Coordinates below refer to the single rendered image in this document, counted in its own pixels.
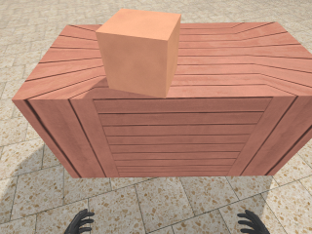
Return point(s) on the robot right hand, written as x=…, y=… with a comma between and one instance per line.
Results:
x=255, y=223

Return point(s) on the carton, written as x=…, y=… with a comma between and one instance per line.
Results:
x=139, y=51

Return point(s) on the pedestal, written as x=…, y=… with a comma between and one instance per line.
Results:
x=240, y=104

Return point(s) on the robot left hand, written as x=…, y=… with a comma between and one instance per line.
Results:
x=74, y=226

